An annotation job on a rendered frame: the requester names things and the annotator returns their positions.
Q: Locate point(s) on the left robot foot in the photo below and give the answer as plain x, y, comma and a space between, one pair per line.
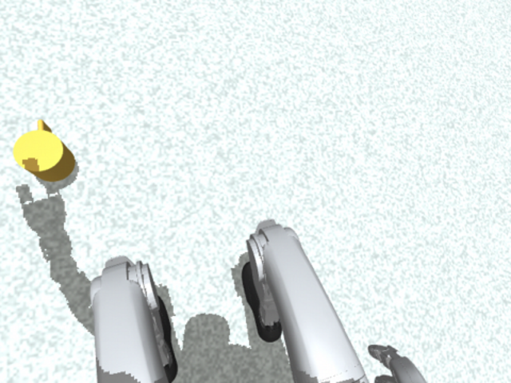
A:
171, 368

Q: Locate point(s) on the right robot foot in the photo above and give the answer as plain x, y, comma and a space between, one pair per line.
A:
266, 333

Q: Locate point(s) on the mug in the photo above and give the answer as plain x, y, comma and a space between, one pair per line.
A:
43, 154

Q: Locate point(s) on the right robot hand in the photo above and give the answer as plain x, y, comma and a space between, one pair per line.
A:
402, 368

